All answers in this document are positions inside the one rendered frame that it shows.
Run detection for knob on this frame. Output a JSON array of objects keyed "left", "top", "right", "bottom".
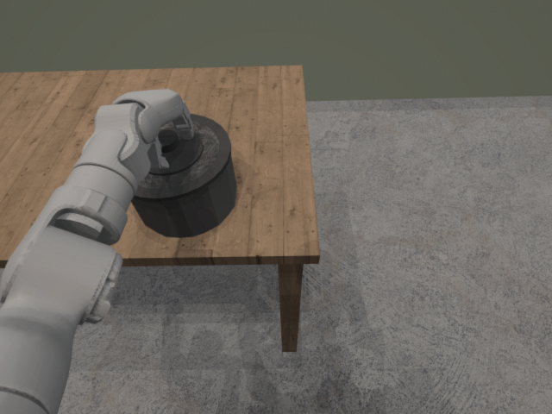
[{"left": 158, "top": 130, "right": 179, "bottom": 153}]

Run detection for left robot hand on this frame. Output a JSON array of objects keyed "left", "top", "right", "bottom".
[{"left": 112, "top": 89, "right": 194, "bottom": 170}]

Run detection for left robot upper arm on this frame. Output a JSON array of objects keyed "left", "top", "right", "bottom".
[{"left": 0, "top": 225, "right": 123, "bottom": 414}]

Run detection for robot left forearm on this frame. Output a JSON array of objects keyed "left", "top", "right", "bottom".
[{"left": 0, "top": 97, "right": 160, "bottom": 304}]

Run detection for pot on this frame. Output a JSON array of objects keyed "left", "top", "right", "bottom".
[{"left": 131, "top": 155, "right": 237, "bottom": 238}]

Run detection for lid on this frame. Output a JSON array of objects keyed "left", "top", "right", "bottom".
[{"left": 134, "top": 114, "right": 231, "bottom": 202}]

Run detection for table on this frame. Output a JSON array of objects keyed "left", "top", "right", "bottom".
[{"left": 0, "top": 66, "right": 320, "bottom": 352}]

